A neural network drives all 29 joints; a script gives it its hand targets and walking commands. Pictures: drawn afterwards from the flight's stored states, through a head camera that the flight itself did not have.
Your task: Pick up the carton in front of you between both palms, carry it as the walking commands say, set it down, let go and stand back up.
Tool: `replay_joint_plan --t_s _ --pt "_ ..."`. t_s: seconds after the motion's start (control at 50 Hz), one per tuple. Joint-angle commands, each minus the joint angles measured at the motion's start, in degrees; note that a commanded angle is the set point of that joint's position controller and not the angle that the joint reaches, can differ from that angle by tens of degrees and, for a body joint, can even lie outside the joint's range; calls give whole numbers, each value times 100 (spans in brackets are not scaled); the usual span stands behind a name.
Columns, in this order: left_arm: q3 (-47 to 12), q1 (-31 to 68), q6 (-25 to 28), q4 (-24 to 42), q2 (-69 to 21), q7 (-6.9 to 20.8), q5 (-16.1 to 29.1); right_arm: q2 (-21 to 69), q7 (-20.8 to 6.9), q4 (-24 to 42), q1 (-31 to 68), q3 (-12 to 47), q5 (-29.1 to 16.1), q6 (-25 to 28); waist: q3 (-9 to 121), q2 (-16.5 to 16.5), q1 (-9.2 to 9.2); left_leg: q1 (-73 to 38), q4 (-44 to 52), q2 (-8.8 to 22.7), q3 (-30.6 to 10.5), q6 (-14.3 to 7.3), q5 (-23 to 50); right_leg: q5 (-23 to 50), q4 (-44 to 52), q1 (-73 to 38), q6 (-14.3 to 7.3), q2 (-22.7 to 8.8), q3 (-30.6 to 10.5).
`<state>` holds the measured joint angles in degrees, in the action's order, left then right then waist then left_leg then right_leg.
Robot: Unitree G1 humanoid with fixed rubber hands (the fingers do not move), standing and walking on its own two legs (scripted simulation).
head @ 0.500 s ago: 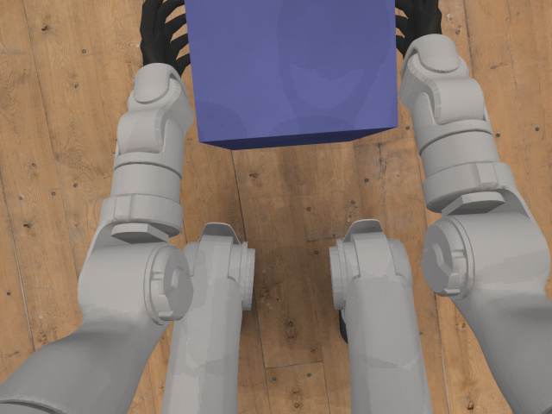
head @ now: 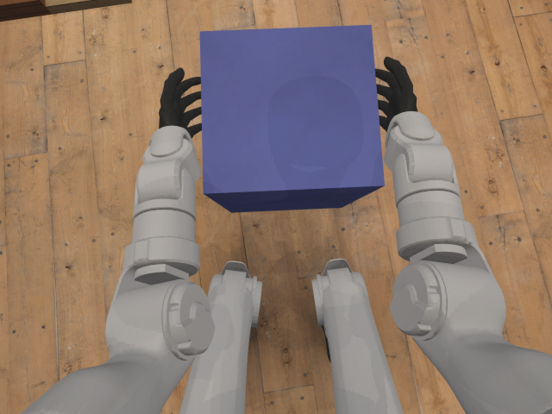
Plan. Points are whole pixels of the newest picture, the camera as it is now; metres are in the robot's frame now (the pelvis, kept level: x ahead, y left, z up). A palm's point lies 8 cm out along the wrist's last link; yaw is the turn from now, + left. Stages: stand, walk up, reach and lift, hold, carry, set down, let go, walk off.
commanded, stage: reach and lift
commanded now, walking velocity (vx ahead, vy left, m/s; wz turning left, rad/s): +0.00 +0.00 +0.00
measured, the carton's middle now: (286, 139) +0.50 -0.01 -0.13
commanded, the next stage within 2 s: none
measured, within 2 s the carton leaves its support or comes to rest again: neither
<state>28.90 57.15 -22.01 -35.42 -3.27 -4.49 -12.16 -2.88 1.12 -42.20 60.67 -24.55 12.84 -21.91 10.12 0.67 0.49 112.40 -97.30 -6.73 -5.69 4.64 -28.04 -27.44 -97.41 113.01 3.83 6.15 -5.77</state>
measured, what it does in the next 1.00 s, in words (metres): rises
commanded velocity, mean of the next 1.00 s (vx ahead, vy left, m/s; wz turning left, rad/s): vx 0.00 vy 0.00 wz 0.00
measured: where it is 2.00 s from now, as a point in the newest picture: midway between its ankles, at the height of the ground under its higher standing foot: (284, 340)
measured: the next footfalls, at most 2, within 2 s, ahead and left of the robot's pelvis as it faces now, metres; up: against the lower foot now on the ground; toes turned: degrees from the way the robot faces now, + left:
none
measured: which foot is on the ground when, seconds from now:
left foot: down 0.00-1.00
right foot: down 0.00-1.00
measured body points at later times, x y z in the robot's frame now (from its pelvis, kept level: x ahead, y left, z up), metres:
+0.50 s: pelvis +0.05 +0.00 +0.14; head +0.19 -0.01 +0.57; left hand +0.45 +0.15 +0.10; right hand +0.46 -0.16 +0.10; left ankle +0.11 +0.13 -0.47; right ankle +0.11 -0.13 -0.47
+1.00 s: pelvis +0.10 +0.00 +0.25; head +0.10 +0.00 +0.70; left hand +0.41 +0.15 +0.25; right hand +0.41 -0.15 +0.25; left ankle +0.11 +0.13 -0.47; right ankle +0.11 -0.13 -0.47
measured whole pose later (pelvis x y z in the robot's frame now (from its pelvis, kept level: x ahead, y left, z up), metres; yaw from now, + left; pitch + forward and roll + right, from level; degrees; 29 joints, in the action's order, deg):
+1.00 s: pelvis +0.10 +0.00 +0.25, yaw +0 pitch +7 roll +0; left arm 15.6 15.3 -26.2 -25.1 -8.8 -2.1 -12.0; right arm 7.8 2.0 -26.4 15.9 -15.7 12.1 -26.6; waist 8.0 0.2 0.0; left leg 24.3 -33.9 -3.2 -8.6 1.1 -16.3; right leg -15.9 -33.7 24.6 1.2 2.9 -8.1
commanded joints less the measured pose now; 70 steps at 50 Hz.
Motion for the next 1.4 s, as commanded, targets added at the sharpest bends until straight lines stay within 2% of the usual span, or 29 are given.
replay_joint_plan --t_s 0.0,0.1,0.3,0.46,0.62,0.82,0.98,1.06,1.18,1.28,1.38 --pt "-3676 3683 60 -30 -6212 1513 1174 6525 -1472 252 3246 3184 -1189 91 6312 -159 -50 -3796 1261 -365 1072 -141 1338 1373 1306 -4113 -210 375 1015" --pt "-3893 3024 101 -38 -6263 1509 1239 6683 -1397 345 2630 3464 -1267 123 5786 -242 -15 -4132 1704 -376 959 -151 1349 1429 1755 -4599 -177 380 909" --pt "-3769 1770 286 -313 -6278 1534 993 6829 -1288 174 1430 3342 -987 300 4551 -231 -14 -4997 2840 -335 680 -245 1300 1414 2922 -5646 -223 310 617" --pt "-3933 984 388 -247 -6363 1536 896 6906 -1252 321 633 3461 -896 416 3967 -130 -24 -6056 3790 -228 483 -292 1437 1526 3835 -6652 -285 236 420" --pt "-4140 69 317 -63 -6406 1558 820 6905 -1285 629 -170 3740 -916 363 3321 -101 -29 -7342 4798 -112 264 -351 1892 1920 4782 -7736 -315 145 284" --pt "-4483 -1036 -40 393 -6344 1618 862 6852 -1339 1115 -1267 4072 -968 2 2269 -75 -41 -9060 6138 26 84 -351 2828 2796 6100 -9264 -314 27 147" --pt "-4868 -1652 -689 1112 -6314 1718 1041 6789 -1395 1879 -1820 4431 -1156 -662 1342 -57 -49 -10142 7093 104 48 -341 3101 3100 7088 -10401 -292 -61 110" --pt "-4667 -1787 -1010 1175 -6190 1770 948 6614 -1432 2031 -1914 4278 -1061 -1008 624 -40 -58 -10312 7415 132 72 -363 2687 2638 7432 -10511 -316 -71 149" --pt "-4163 -1280 -1182 885 -6040 1890 724 6579 -1547 1666 -1491 3704 -824 -1192 -121 -23 -41 -10160 7619 187 165 -415 1536 1501 7603 -10309 -368 -110 233" --pt "-4395 -681 -1137 1137 -6306 1961 869 6854 -1615 1927 -924 3972 -979 -1130 503 -16 -27 -10374 7488 177 188 -395 1702 1628 7492 -10513 -371 -103 246" --pt "-4328 -736 -1188 1040 -6229 1939 821 6783 -1593 1846 -935 3923 -929 -1177 449 -53 -42 -10437 7551 154 197 -387 1661 1598 7551 -10566 -347 -94 251"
